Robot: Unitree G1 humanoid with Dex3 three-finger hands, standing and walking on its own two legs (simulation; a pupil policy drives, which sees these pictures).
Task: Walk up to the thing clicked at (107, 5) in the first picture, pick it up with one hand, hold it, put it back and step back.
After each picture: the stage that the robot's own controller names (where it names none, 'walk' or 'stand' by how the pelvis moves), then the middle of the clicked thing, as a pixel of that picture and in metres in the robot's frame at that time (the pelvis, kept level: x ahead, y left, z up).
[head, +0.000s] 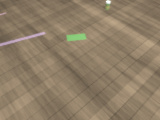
stand; (107, 5) +2.15 -0.47 -0.72
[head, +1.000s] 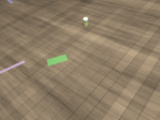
walk; (85, 21) +2.05 -0.03 -0.68
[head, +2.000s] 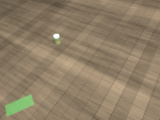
walk; (57, 39) +1.40 +0.32 -0.70
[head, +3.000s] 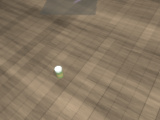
walk; (59, 72) +0.92 +0.28 -0.72
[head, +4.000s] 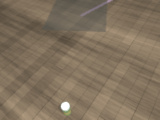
walk; (66, 108) +0.55 +0.19 -0.71
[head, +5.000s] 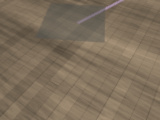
stand; out of the picture +0.34 +0.15 -0.71
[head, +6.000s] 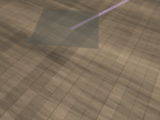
stand; out of the picture +0.30 +0.14 -0.72
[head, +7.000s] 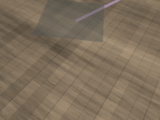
stand; out of the picture +0.31 +0.13 -0.72
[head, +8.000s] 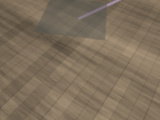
stand; out of the picture +0.33 +0.13 -0.71
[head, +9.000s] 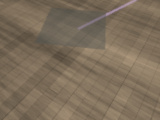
stand; out of the picture +0.28 +0.13 -0.73
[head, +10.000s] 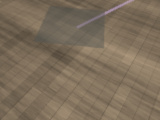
stand; out of the picture +0.29 +0.13 -0.73
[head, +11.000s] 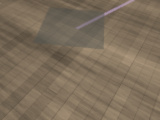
go down; out of the picture +0.28 +0.13 -0.73
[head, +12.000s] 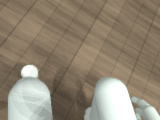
go down; (30, 74) +0.36 +0.18 -0.33
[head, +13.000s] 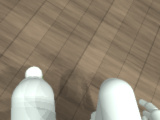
approach; (35, 76) +0.36 +0.19 -0.30
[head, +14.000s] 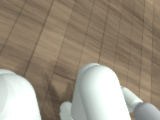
close in; out of the picture +0.34 +0.23 -0.22
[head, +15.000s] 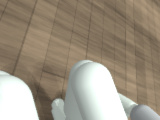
close; out of the picture +0.35 +0.23 -0.22
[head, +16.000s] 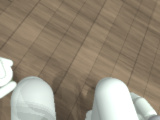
lift; (0, 78) +0.31 +0.26 -0.09
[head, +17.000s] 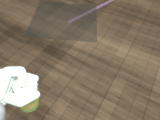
hold; (27, 94) +0.31 +0.17 +0.03
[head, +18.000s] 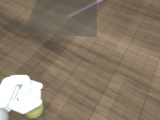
hold; (31, 101) +0.29 +0.17 -0.02
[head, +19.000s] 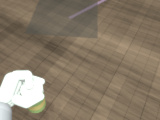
hold; (34, 97) +0.31 +0.16 -0.02
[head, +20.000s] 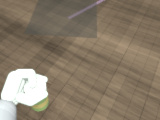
hold; (37, 95) +0.31 +0.15 -0.01
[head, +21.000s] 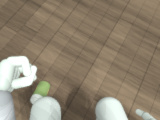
crouch; (40, 93) +0.35 +0.19 -0.39
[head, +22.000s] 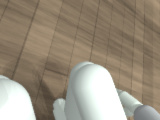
lower; out of the picture +0.30 +0.27 -0.25
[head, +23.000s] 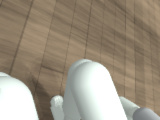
lower; out of the picture +0.31 +0.28 -0.25
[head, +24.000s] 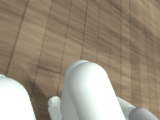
lower; out of the picture +0.30 +0.33 -0.25
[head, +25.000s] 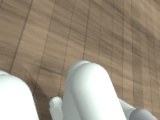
lower; out of the picture +0.30 +0.38 -0.25
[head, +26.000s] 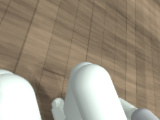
lower; out of the picture +0.31 +0.44 -0.26
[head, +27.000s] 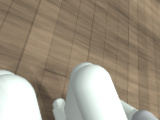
withdraw; out of the picture +0.31 +0.49 -0.26
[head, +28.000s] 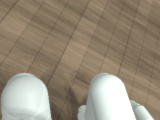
stand; out of the picture +0.35 +0.52 -0.31
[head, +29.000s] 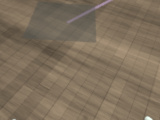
stand; out of the picture +0.36 +0.48 -0.67
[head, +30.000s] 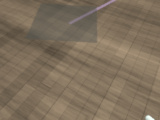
stand; out of the picture +0.41 +0.55 -0.69
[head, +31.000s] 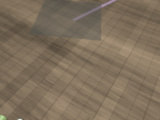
stand; out of the picture +0.42 +0.59 -0.70
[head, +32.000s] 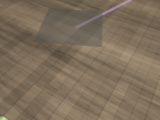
stand; out of the picture +0.46 +0.62 -0.74
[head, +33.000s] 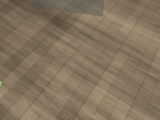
walk; out of the picture +0.57 +0.64 -0.73
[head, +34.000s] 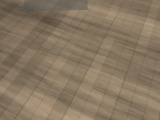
walk; out of the picture +0.72 +0.77 -0.72
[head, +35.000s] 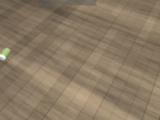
stand; (4, 54) +1.08 +0.78 -0.72
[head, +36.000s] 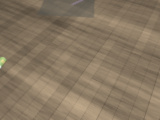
stand; (0, 63) +1.07 +0.82 -0.74
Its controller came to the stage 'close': yes
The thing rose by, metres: 0.70
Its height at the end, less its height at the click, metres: -0.02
